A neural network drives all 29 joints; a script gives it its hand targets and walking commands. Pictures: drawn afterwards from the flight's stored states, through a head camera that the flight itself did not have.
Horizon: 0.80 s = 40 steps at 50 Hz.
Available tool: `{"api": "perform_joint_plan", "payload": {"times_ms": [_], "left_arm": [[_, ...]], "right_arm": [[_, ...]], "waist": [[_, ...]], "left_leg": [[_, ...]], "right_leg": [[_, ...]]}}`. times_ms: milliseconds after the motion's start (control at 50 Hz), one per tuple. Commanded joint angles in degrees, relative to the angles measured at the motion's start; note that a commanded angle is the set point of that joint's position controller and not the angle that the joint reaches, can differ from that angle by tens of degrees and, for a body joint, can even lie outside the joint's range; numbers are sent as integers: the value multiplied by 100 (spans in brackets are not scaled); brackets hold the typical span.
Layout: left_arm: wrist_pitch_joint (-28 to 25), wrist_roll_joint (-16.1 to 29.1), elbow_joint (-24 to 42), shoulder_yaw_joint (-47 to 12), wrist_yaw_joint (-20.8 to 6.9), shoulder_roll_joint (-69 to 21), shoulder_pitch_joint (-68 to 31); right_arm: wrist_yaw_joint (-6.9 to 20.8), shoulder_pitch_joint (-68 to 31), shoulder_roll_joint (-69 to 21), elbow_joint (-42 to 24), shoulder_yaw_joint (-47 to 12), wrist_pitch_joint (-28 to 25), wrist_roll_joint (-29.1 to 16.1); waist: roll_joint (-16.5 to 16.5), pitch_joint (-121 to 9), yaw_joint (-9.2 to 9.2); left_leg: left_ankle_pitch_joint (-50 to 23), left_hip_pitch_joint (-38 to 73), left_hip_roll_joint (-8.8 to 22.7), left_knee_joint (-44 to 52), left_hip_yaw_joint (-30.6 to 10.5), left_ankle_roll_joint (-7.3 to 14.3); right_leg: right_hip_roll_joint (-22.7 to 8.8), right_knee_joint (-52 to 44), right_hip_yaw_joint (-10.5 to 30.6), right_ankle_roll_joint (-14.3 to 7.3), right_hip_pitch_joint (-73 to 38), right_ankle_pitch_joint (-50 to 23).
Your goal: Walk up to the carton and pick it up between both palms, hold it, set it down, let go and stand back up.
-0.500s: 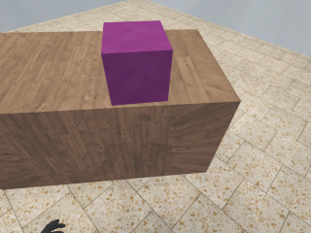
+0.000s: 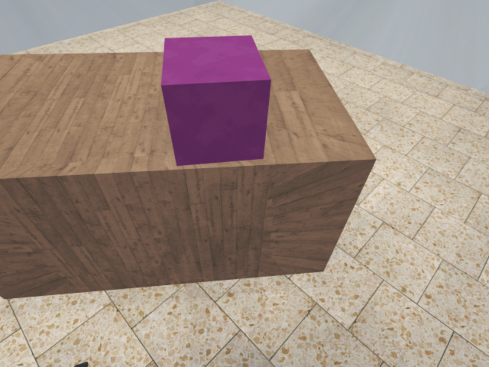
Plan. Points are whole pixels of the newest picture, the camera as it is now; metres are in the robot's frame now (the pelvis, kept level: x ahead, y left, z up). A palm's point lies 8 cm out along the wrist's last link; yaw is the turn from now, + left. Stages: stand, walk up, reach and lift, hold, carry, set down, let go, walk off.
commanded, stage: stand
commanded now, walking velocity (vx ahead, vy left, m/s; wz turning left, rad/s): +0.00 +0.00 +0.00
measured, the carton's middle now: (214, 99) +0.79 +0.08 +0.04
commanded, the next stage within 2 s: none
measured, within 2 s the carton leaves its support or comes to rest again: neither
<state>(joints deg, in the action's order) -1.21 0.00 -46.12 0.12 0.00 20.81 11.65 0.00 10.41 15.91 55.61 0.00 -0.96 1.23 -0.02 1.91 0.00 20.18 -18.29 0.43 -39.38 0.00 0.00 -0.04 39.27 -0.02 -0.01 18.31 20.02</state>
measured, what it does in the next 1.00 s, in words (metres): stands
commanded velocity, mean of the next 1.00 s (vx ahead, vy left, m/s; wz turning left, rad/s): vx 0.00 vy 0.00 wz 0.00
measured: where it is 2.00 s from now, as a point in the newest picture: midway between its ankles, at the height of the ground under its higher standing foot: outside the picture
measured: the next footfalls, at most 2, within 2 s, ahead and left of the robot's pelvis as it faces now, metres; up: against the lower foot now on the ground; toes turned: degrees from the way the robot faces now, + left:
none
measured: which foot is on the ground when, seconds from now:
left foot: down 0.00-1.00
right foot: down 0.00-1.00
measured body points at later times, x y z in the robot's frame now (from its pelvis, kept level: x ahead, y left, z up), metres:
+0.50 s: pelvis -0.01 +0.00 +0.01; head +0.00 +0.00 +0.46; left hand +0.09 +0.30 -0.10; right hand +0.06 -0.27 -0.13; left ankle +0.01 +0.12 -0.72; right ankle +0.01 -0.12 -0.72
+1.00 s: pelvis -0.01 +0.00 +0.02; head -0.01 +0.00 +0.47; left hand +0.08 +0.30 -0.10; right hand +0.06 -0.27 -0.13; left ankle +0.01 +0.12 -0.72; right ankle +0.01 -0.12 -0.72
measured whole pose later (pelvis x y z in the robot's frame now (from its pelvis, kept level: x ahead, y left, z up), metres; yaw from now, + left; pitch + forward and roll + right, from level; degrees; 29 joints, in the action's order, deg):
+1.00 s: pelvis -0.01 +0.00 +0.02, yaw +0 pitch -2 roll +0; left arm -1.5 0.0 -53.8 0.1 0.0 20.8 11.6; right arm 0.0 8.1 15.9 63.5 0.0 -1.0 1.2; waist 0.0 1.9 0.0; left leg 13.3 -12.9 0.4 -27.9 0.0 0.0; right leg 0.0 28.3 0.0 0.0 13.2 13.4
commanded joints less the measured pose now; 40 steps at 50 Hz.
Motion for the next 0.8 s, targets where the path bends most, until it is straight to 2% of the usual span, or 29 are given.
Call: {"api": "perform_joint_plan", "payload": {"times_ms": [0, 120, 180, 200, 420, 480, 520, 580, 620, 680, 700, 780], "left_arm": [[-175, -86, -52, 238, 100, 1059, -336], [-186, -64, -192, 210, 84, 1033, -382], [-192, -72, -286, 201, 92, 1056, -372], [-193, -68, -298, 211, 89, 1087, -388], [-185, -64, -543, 193, 84, 1064, -404], [-177, -46, -596, 183, 75, 1042, -384], [-176, -53, -621, 171, 78, 1035, -403], [-184, -43, -676, 167, 81, 1053, -405], [-176, -37, -715, 171, 83, 1064, -381], [-187, -23, -720, 163, 84, 1042, -371], [-186, -41, -745, 176, 79, 1091, -407], [-168, -36, -780, 161, 85, 1083, -383]], "right_arm": [[-5, -473, 1501, -241, 410, -154, -42], [1, -522, 1482, -96, 399, -149, -53], [10, -513, 1465, 17, 374, -153, -50], [11, -512, 1428, 23, 378, -145, -60], [14, -615, 1435, 240, 349, -135, -56], [21, -600, 1477, 316, 339, -138, -74], [18, -636, 1401, 330, 316, -139, -68], [18, -628, 1437, 368, 318, -139, -78], [21, -610, 1414, 409, 307, -142, -66], [26, -618, 1394, 423, 304, -148, -74], [17, -633, 1394, 453, 296, -140, -79], [16, -669, 1421, 475, 296, -127, -71]], "waist": [[-73, -390, -10], [-162, -420, -9], [-57, -373, -18], [-134, -389, -55], [-101, -336, -46], [-14, -383, -4], [-151, -342, -31], [-66, -407, -26], [-151, -316, -9], [-42, -447, -3], [-138, -416, -12], [-120, -312, -8]], "left_leg": [[-898, 343, 543, 1272, -672, 394], [-1028, 477, 533, 1331, -628, 356], [-1053, 529, 550, 1395, -621, 334], [-1053, 554, 546, 1374, -616, 335], [-911, 635, 568, 1707, -638, 276], [-1059, 675, 598, 1779, -654, 264], [-1115, 721, 623, 1818, -653, 283], [-1226, 808, 600, 1832, -628, 256], [-1287, 810, 607, 1897, -635, 261], [-1433, 874, 620, 1888, -621, 252], [-1427, 893, 611, 1920, -612, 234], [-1218, 893, 624, 1986, -615, 254]], "right_leg": [[-583, -1071, 553, -365, -496, -994], [-622, -1232, 606, -353, -516, -1091], [-655, -1335, 641, -352, -510, -1115], [-664, -1366, 646, -350, -497, -1115], [-670, -1624, 624, -269, -651, -969], [-660, -1673, 626, -245, -745, -1080], [-669, -1722, 618, -243, -725, -1135], [-686, -1770, 633, -237, -785, -1184], [-696, -1813, 631, -238, -789, -1183], [-709, -1807, 612, -224, -896, -1341], [-691, -1827, 605, -220, -877, -1336], [-716, -1953, 650, -213, -817, -1161]]}}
